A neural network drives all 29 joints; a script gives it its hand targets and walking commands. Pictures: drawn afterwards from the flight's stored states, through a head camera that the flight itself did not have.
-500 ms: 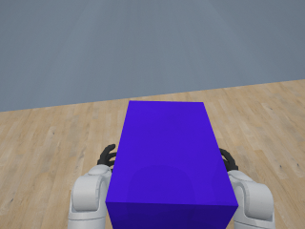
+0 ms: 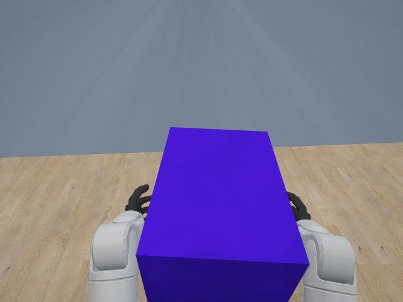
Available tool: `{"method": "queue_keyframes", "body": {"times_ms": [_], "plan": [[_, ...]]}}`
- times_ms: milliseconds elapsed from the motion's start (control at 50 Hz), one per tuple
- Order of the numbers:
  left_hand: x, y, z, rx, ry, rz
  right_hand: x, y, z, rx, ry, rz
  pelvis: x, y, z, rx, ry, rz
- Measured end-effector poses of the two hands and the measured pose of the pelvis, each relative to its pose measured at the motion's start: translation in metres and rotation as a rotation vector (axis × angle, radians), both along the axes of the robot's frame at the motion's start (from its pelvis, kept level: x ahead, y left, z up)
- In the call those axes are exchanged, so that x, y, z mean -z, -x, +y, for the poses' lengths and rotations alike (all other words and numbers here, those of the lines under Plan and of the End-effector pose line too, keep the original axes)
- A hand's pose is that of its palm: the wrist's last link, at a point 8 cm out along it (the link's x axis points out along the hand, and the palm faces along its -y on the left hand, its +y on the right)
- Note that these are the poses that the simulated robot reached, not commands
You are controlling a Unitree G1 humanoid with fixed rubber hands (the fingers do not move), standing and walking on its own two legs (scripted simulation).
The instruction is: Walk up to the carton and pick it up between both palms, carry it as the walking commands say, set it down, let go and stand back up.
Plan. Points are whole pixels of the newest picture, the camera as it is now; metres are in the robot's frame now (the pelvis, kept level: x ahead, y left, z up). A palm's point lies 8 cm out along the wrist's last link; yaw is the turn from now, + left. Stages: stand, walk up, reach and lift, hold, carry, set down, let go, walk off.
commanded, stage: carry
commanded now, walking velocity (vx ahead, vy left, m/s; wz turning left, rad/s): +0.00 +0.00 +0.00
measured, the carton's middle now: (214, 229) +0.29 +0.00 +0.04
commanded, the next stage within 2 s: none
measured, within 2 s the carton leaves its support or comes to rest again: neither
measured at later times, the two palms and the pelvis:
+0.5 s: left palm (121, 247) +0.21 +0.16 +0.10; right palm (299, 257) +0.21 -0.14 +0.09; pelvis -0.05 +0.01 -0.01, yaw -1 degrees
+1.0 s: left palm (111, 257) +0.19 +0.18 +0.09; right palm (291, 264) +0.19 -0.12 +0.09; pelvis -0.06 +0.03 +0.00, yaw -2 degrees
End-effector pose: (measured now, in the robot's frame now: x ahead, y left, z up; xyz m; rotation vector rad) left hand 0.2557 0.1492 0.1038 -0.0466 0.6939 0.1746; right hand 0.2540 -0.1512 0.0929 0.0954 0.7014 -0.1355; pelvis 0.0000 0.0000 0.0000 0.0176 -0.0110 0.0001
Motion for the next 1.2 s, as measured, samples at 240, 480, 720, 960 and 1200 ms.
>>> {"method": "queue_keyframes", "body": {"times_ms": [240,480,720,960,1200], "plan": [[0.031,0.033,0.008,0.015,0.053,0.042,0.008,0.031,0.008,0.017,0.053,0.041,0.005,0.033,0.007,0.013,0.022,-0.007],[0.008,0.046,0.013,0.01,0.004,-0.015,0.005,0.047,0.013,0.014,0.004,-0.016,0.006,0.046,0.014,0.013,0.015,0.003],[0.024,0.053,0.024,0.038,0.035,0.043,0.006,0.059,0.024,0.041,0.035,0.043,0.003,0.056,0.03,0.02,0.034,0.011],[0.014,0.062,0.032,-0.004,0.01,0.023,0.008,0.059,0.032,0.004,0.005,0.021,0.004,0.064,0.03,0.032,0.024,0.004],[0.02,0.055,-0.003,0.04,0.049,-0.009,0.0,0.064,-0.003,0.057,0.036,-0.011,0.015,0.066,0.004,-0.008,0.043,0.041]]}}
